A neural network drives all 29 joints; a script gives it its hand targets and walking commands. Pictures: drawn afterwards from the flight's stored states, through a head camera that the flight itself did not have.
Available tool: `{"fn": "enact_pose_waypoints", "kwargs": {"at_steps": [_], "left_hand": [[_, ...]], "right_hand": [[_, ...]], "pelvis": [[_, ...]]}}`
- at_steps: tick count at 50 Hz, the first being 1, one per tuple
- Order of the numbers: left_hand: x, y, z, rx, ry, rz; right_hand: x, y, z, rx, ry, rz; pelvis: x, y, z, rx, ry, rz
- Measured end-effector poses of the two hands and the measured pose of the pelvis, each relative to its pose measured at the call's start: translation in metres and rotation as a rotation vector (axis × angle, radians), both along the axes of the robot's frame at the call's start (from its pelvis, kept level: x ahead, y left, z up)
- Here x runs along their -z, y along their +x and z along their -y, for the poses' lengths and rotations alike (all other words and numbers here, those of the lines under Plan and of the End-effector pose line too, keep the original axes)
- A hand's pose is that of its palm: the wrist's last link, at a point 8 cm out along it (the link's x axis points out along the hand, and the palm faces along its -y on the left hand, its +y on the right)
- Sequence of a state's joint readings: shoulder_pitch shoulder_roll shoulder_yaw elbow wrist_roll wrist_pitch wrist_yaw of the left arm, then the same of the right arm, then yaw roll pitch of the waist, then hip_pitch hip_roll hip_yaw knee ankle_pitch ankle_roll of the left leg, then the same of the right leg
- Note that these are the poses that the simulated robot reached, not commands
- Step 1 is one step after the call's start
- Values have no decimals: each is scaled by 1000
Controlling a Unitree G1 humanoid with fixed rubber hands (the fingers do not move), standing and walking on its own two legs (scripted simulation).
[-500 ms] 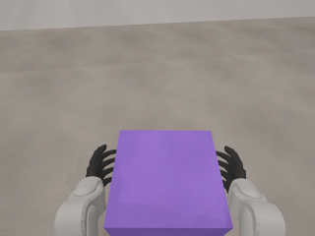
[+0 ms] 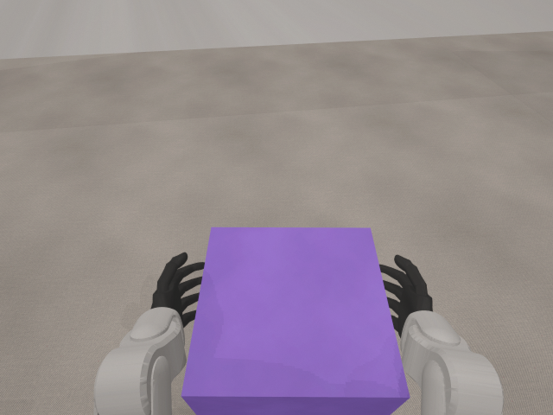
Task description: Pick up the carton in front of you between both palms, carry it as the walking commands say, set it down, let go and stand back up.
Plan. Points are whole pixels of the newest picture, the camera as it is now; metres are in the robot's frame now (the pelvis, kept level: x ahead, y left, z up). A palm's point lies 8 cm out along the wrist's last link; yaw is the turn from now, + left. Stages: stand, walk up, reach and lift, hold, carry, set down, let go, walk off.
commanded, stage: carry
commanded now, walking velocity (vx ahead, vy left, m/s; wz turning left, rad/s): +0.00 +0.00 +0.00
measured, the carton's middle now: (289, 339) +0.22 +0.00 +0.02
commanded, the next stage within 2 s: hold in 1.02 s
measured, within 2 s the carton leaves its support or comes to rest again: neither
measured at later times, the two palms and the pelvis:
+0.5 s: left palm (169, 337) +0.20 +0.15 +0.07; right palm (413, 339) +0.20 -0.15 +0.07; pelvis -0.04 +0.00 +0.00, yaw +0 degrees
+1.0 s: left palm (184, 327) +0.23 +0.15 +0.03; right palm (400, 329) +0.24 -0.15 +0.03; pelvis -0.05 +0.00 +0.00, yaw +0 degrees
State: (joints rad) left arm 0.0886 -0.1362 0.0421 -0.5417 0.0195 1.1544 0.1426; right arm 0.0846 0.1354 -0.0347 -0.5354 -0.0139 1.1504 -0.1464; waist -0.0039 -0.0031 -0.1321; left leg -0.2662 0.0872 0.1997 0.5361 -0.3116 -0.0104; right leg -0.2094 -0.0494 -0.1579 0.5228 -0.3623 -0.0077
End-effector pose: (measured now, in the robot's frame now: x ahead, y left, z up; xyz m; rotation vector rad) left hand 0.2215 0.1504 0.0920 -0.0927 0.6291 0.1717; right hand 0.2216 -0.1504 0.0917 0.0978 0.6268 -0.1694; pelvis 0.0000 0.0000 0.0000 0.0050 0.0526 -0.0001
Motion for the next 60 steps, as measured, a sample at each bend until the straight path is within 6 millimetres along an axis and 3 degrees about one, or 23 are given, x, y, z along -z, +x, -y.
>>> {"fn": "enact_pose_waypoints", "kwargs": {"at_steps": [11,20,45,52,60], "left_hand": [[-2,-16,0,-1,4,-11],[12,-22,0,19,25,-65],[62,6,4,79,103,-67],[57,14,4,72,102,-24],[48,8,7,101,116,-40]], "right_hand": [[-2,-16,0,-6,-3,-11],[12,-21,0,-24,-26,-65],[61,6,2,-83,-107,-67],[56,15,3,-80,-106,-23],[48,4,6,-75,-118,-42]], "pelvis": [[-3,-14,1,1,-1,16],[-4,-29,1,1,-3,21],[-4,-51,4,-3,-4,14],[-4,-51,5,0,-1,27],[-12,-51,3,27,-3,127]]}}
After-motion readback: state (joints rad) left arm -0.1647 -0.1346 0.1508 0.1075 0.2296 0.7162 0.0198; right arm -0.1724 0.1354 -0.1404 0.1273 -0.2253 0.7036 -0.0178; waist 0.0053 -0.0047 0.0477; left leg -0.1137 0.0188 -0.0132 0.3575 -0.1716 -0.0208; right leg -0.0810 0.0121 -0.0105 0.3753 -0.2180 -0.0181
